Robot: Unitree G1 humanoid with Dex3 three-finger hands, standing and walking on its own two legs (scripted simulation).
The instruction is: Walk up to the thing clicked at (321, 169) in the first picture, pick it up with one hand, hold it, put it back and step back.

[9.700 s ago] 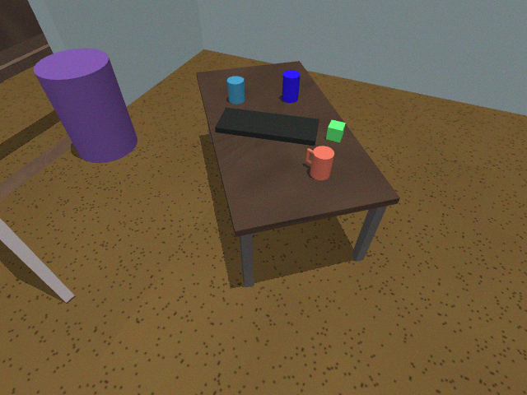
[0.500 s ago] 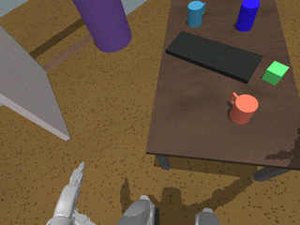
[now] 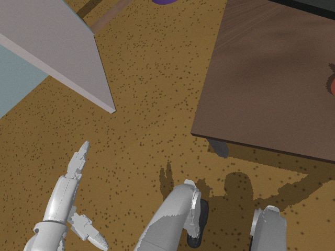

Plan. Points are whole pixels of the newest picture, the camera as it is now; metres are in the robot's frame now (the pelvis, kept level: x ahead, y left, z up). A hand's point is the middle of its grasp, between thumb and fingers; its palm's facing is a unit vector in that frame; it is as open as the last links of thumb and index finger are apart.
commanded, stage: close in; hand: right
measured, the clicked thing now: out of the picture +0.59 -0.26 -0.11
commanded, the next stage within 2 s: close in 0.54 s
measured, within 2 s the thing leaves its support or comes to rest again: leaves its support in 1.78 s
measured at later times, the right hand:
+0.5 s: hand out of the picture +0.52 -0.27 -0.10, palm faces +0.29 +0.96 +0.00, open 17.4 cm
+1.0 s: hand out of the picture +0.54 -0.25 -0.10, palm faces +0.30 +0.96 +0.00, open 15.8 cm
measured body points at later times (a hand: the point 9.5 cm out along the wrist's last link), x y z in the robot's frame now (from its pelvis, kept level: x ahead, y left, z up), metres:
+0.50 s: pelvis -0.02 +0.01 -0.05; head +0.20 -0.08 +0.33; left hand +0.16 +0.26 +0.08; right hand +0.49 -0.32 -0.10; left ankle +0.08 +0.14 -0.56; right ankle +0.02 -0.11 -0.56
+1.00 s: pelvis -0.02 +0.01 -0.06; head +0.20 -0.08 +0.32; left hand +0.16 +0.26 +0.09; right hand +0.52 -0.30 -0.10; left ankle +0.08 +0.14 -0.56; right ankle +0.02 -0.12 -0.56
